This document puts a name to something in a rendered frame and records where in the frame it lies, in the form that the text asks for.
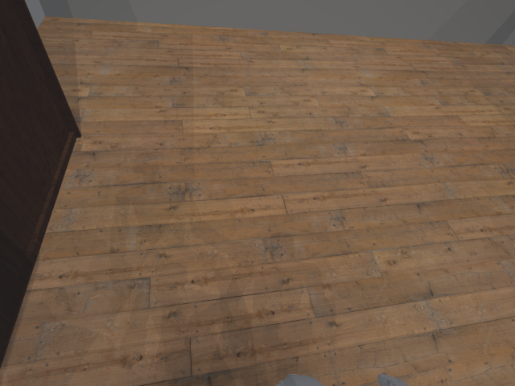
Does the wardrobe door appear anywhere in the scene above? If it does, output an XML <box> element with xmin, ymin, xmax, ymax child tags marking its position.
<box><xmin>0</xmin><ymin>229</ymin><xmax>33</xmax><ymax>361</ymax></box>
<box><xmin>0</xmin><ymin>0</ymin><xmax>70</xmax><ymax>255</ymax></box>

